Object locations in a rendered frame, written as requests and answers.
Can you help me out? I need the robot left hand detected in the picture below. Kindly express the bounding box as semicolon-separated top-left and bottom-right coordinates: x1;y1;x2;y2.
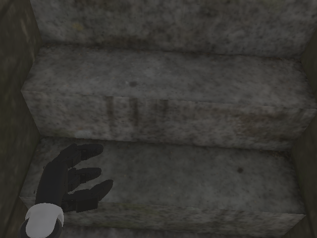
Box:
34;143;113;213

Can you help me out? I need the robot left forearm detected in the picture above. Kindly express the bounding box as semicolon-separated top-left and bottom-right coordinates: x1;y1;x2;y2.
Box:
17;203;64;238

